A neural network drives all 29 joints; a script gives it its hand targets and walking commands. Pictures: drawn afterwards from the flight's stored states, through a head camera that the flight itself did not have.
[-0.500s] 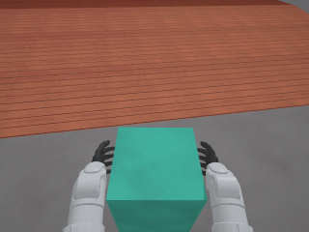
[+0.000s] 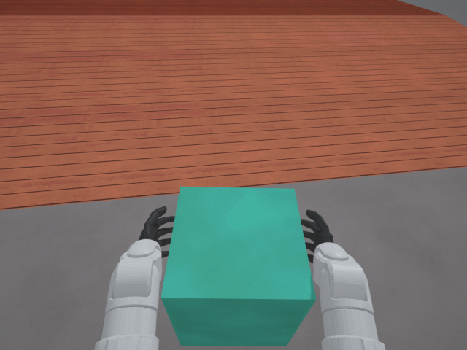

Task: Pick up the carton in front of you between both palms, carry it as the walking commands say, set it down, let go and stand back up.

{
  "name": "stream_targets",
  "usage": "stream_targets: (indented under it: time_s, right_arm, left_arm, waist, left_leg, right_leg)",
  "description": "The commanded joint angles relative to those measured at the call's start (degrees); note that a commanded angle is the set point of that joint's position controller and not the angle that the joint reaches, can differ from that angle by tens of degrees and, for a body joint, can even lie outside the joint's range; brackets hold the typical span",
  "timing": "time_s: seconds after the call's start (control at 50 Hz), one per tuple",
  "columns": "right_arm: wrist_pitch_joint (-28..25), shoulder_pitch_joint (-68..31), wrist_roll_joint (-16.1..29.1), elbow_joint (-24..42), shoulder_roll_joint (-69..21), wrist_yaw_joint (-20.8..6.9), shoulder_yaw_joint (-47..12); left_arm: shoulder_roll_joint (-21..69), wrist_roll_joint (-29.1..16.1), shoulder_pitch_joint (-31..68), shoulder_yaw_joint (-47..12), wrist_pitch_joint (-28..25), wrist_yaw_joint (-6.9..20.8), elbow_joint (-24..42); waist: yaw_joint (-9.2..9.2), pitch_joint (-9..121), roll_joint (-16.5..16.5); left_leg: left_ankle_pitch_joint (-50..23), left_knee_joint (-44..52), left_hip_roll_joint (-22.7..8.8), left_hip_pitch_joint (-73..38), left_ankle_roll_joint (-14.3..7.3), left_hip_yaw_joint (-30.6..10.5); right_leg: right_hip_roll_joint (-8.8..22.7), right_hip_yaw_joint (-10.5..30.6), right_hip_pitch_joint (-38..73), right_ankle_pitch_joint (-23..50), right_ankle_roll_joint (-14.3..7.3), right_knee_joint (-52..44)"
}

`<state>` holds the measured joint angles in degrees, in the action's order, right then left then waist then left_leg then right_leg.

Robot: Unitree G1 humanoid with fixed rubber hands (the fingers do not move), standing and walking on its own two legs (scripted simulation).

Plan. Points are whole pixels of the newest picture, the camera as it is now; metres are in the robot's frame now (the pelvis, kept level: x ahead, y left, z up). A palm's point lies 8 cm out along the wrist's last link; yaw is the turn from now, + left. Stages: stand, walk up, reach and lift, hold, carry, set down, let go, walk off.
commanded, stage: carry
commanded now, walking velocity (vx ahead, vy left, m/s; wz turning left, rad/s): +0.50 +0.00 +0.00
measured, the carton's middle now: (235, 269) +0.29 -0.01 -0.01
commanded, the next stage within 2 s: none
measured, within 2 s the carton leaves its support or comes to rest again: neither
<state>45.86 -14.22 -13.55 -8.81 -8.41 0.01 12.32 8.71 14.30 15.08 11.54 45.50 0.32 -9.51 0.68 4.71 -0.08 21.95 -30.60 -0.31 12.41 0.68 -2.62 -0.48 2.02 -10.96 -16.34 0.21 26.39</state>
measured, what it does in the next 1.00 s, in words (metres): walks ahead: right foot, then left foot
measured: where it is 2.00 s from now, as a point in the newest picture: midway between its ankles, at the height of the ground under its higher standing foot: (220, 202)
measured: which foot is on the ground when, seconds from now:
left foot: down 0.00-0.30, up 0.32-0.62, down 0.64-1.00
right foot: down 0.00-0.08, up 0.10-0.28, down 0.30-0.66, up 0.68-1.00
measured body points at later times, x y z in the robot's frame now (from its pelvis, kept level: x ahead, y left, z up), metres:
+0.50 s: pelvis +0.20 +0.00 +0.00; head +0.19 +0.01 +0.45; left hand +0.45 +0.16 +0.09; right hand +0.46 -0.14 +0.09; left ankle +0.22 +0.12 -0.70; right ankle +0.13 -0.09 -0.74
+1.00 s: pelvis +0.52 +0.05 +0.01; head +0.51 +0.06 +0.46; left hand +0.78 +0.19 +0.10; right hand +0.77 -0.11 +0.10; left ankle +0.42 +0.12 -0.74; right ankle +0.65 -0.09 -0.70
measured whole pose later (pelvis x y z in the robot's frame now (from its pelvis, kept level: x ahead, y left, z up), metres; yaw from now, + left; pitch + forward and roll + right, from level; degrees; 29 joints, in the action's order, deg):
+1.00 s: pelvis +0.52 +0.05 +0.01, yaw -1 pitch +5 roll -1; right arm 69.1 -3.0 -2.5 27.7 -7.3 6.9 3.8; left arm 7.3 4.0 2.3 3.1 69.6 -7.1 29.5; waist 1.9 7.0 -0.2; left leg 16.2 -13.7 -1.7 2.1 -1.8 13.5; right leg 5.8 -8.2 -35.9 -4.7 -0.2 38.4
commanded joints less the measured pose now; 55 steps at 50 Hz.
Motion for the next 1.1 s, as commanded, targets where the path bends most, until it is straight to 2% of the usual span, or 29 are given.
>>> stream_targets:
  time_s: [0.0,0.04,0.06,0.08,0.1,0.12,0.16,0.2,0.24,0.26,0.28,0.3,0.32,0.34,0.38,0.42,0.46,0.56,0.6,0.62,0.64,0.66,0.68,0.74,0.76,0.82,0.9,1.02,1.08]
  right_arm:
    - [0.21,-34.51,19.10,7.51,-52.82,-11.70,-38.60]
    - [2.96,-34.68,20.86,10.26,-52.31,-10.85,-40.33]
    - [4.51,-33.77,21.06,10.98,-51.30,-10.13,-40.47]
    - [6.09,-32.00,20.97,11.54,-50.07,-9.24,-40.34]
    - [7.61,-29.35,20.60,12.29,-48.62,-8.14,-40.12]
    - [8.99,-28.03,20.36,14.47,-47.48,-7.04,-39.74]
    - [12.00,-25.52,21.62,20.15,-46.52,-4.99,-41.06]
    - [14.40,-23.17,23.14,24.76,-46.97,-3.87,-42.81]
    - [16.56,-19.86,24.78,28.97,-47.30,-3.41,-44.67]
    - [17.56,-17.59,25.37,30.40,-47.34,-3.36,-45.32]
    - [18.52,-16.67,26.03,31.91,-46.88,-3.34,-45.74]
    - [19.89,-17.15,27.06,34.46,-46.38,-3.26,-46.19]
    - [21.11,-19.38,28.83,36.99,-45.99,-3.33,-47.47]
    - [21.84,-19.50,30.26,38.33,-47.11,-3.56,-48.38]
    - [22.39,-17.83,31.37,39.59,-49.39,-3.90,-48.20]
    - [22.67,-16.87,31.18,40.44,-49.69,-3.52,-47.97]
    - [22.93,-13.87,29.75,40.18,-48.45,-2.62,-46.99]
    - [24.21,-10.07,26.87,39.91,-43.88,-0.87,-44.51]
    - [24.80,-9.64,26.68,39.86,-42.62,-0.63,-43.71]
    - [25.10,-9.18,26.48,39.54,-41.98,-0.57,-43.12]
    - [25.40,-8.83,26.02,39.22,-40.94,-0.48,-42.50]
    - [25.44,-9.84,26.02,38.49,-40.64,-0.57,-42.51]
    - [25.50,-9.58,26.97,38.86,-42.42,-0.88,-43.01]
    - [24.37,-14.28,29.20,41.57,-49.46,-2.34,-46.50]
    - [23.90,-15.36,29.86,42.12,-50.59,-2.77,-47.59]
    - [22.98,-15.73,31.28,42.39,-50.14,-3.75,-49.51]
    - [22.85,-14.00,31.48,41.85,-46.94,-4.27,-49.33]
    - [24.18,-9.79,29.03,40.45,-44.07,-3.59,-46.63]
    - [24.55,-10.45,28.22,41.22,-43.79,-3.20,-46.33]
  left_arm:
    - [51.35,-16.86,29.00,-36.05,0.49,10.27,7.19]
    - [49.90,-17.92,29.26,-37.83,3.52,8.93,11.54]
    - [49.51,-18.74,30.09,-38.74,5.11,8.36,13.16]
    - [49.38,-19.60,30.64,-39.54,6.82,7.77,14.49]
    - [48.43,-20.47,30.22,-40.09,8.57,7.19,15.47]
    - [48.16,-22.02,30.91,-41.66,10.04,6.69,17.46]
    - [48.33,-25.38,27.75,-44.25,12.73,5.49,20.38]
    - [48.47,-26.90,24.21,-45.33,14.91,4.50,23.97]
    - [48.21,-27.18,19.26,-45.66,16.92,3.47,27.40]
    - [47.80,-26.93,17.57,-45.53,17.88,3.03,29.27]
    - [47.26,-26.39,14.52,-45.17,18.87,2.58,30.37]
    - [47.18,-25.81,11.92,-44.38,19.69,2.09,30.67]
    - [47.42,-25.34,11.36,-43.66,20.29,1.68,31.48]
    - [48.43,-25.72,11.11,-43.38,20.97,1.55,33.97]
    - [50.43,-27.11,12.68,-44.81,21.89,1.57,38.71]
    - [49.96,-28.94,14.77,-46.36,22.57,1.47,41.56]
    - [48.25,-30.15,13.87,-47.22,23.20,1.51,42.53]
    - [43.39,-30.81,11.24,-46.90,24.96,1.52,42.08]
    - [42.22,-30.80,11.55,-46.74,25.65,1.48,42.19]
    - [41.38,-30.73,11.44,-46.47,26.00,1.40,42.04]
    - [40.24,-30.63,12.08,-45.94,26.47,1.34,42.17]
    - [40.18,-30.90,13.14,-46.23,27.02,1.34,43.46]
    - [40.97,-31.20,13.84,-46.93,27.17,1.61,43.17]
    - [47.95,-30.60,13.50,-47.22,25.84,2.91,41.40]
    - [49.41,-30.11,13.03,-47.25,25.18,3.10,40.98]
    - [49.77,-27.89,10.80,-46.83,23.53,2.70,39.66]
    - [47.64,-26.09,8.64,-46.15,23.08,1.65,39.62]
    - [45.20,-27.35,8.65,-46.70,24.72,1.57,41.52]
    - [44.59,-28.56,9.21,-46.74,25.11,2.07,41.95]
  waist:
    - [-1.04,11.11,-7.32]
    - [-0.81,12.63,-5.36]
    - [-0.43,10.91,0.23]
    - [0.15,9.21,11.28]
    - [0.57,6.00,15.27]
    - [1.03,4.61,13.15]
    - [0.98,8.91,8.68]
    - [0.91,11.97,9.50]
    - [0.05,13.86,8.55]
    - [-0.02,15.24,5.94]
    - [-1.02,17.53,1.91]
    - [-2.02,18.27,-12.44]
    - [-2.38,15.56,-16.56]
    - [-2.32,13.08,-11.03]
    - [-2.30,11.85,-3.25]
    - [-1.97,11.07,-3.93]
    - [-1.78,10.16,-5.21]
    - [-1.79,6.93,-8.88]
    - [-0.73,9.08,-7.08]
    - [0.01,11.79,-4.91]
    - [1.25,13.70,3.35]
    - [1.05,15.73,18.45]
    - [0.67,14.29,14.39]
    - [0.29,13.96,2.12]
    - [0.15,14.13,2.41]
    - [0.23,12.96,5.05]
    - [0.37,9.47,6.16]
    - [0.63,3.15,8.63]
    - [-0.19,5.81,9.49]
  left_leg:
    - [0.09,-0.48,0.72,4.86,-0.03,6.74]
    - [2.77,6.56,0.21,-2.09,-0.72,6.34]
    - [8.52,11.28,-4.51,-4.71,-2.05,-0.91]
    - [14.96,17.41,-12.82,-8.60,-5.46,-14.32]
    - [11.11,20.15,-18.64,-13.33,-9.28,-23.85]
    - [2.87,19.98,-19.90,-14.69,-11.58,-25.14]
    - [-8.62,16.77,-17.48,-16.88,-10.96,-16.50]
    - [-15.48,14.32,-13.94,-15.38,-8.68,-8.10]
    - [-12.90,9.94,-10.76,-8.92,-6.52,-0.89]
    - [-10.93,5.72,-9.28,-1.25,-5.04,2.29]
    - [-8.34,-2.41,-7.69,9.63,-3.12,5.27]
    - [0.97,-16.96,-3.37,24.31,-0.40,10.90]
    - [8.88,-24.42,-1.07,34.64,-1.00,8.94]
    - [10.42,-29.53,-4.40,37.09,-1.69,5.43]
    - [6.32,-29.02,-7.12,36.71,-1.59,4.56]
    - [-0.04,-20.91,-6.95,31.77,-0.62,6.49]
    - [-5.04,-13.01,-5.34,26.25,0.13,9.35]
    - [-15.39,-0.38,-2.14,12.63,-0.69,15.44]
    - [-14.27,1.33,0.64,-0.58,-1.31,19.59]
    - [-10.59,1.58,0.29,-10.55,-1.67,18.93]
    - [1.05,8.41,-10.10,-18.98,-4.07,1.87]
    - [7.51,18.30,-24.92,-26.48,-11.77,-25.64]
    - [2.90,20.34,-26.13,-23.69,-13.47,-28.33]
    - [-8.14,19.11,-21.86,-14.64,-10.33,-13.13]
    - [-7.98,19.91,-20.18,-12.52,-8.58,-8.25]
    - [-10.14,21.96,-17.60,-12.08,-7.74,-0.81]
    - [-18.11,22.23,-15.03,-15.03,-8.02,5.04]
    - [-30.06,20.30,-13.57,-17.08,-6.69,11.11]
    - [-44.23,10.34,-12.81,-17.67,-4.87,14.92]
  right_leg:
    - [11.99,11.45,0.54,-17.14,-6.08,-11.13]
    - [9.40,5.91,-4.77,-19.73,-5.10,-7.25]
    - [6.14,1.01,-10.20,-18.91,-3.19,-0.61]
    - [2.32,-5.29,-18.59,-13.95,-0.58,12.31]
    - [1.26,-7.99,-28.52,-12.24,0.13,15.98]
    - [3.06,-6.94,-31.53,-12.68,-0.22,16.21]
    - [2.77,-7.84,-28.08,-10.97,-0.14,11.75]
    - [0.18,-11.61,-20.84,-5.17,0.32,6.65]
    - [-1.22,-14.94,-7.26,2.26,0.38,-3.16]
    - [-0.24,-14.22,4.71,5.23,-0.07,-5.93]
    - [5.53,-7.39,18.31,3.19,-1.78,-6.92]
    - [19.36,13.67,26.54,-6.56,-7.41,-11.89]
    - [26.65,26.35,28.73,-3.02,-13.96,-13.34]
    - [27.61,25.87,25.72,0.69,-15.67,-13.10]
    - [24.32,17.14,21.39,1.20,-12.61,-14.92]
    - [20.46,7.97,17.27,2.62,-9.21,-17.12]
    - [17.37,1.07,14.11,6.01,-7.83,-16.97]
    - [15.00,-7.31,7.10,12.42,-5.27,-13.37]
    - [12.24,-12.56,2.29,18.89,-3.20,-2.77]
    - [9.94,-15.37,-2.42,20.64,-1.74,6.79]
    - [6.81,-15.65,-12.45,12.63,0.82,21.44]
    - [0.59,-13.37,-26.75,-8.35,2.65,38.08]
    - [3.57,-5.34,-30.86,-11.58,0.76,45.14]
    - [9.42,-2.34,-29.35,-2.02,-1.87,43.75]
    - [9.61,-2.65,-27.40,0.48,-1.88,40.05]
    - [7.95,-5.96,-26.56,4.41,-0.97,30.74]
    - [6.44,-9.56,-28.60,10.25,0.01,16.72]
    - [4.54,-14.40,-23.93,15.53,-1.49,4.30]
    - [1.03,-18.36,-11.75,13.15,-2.66,1.49]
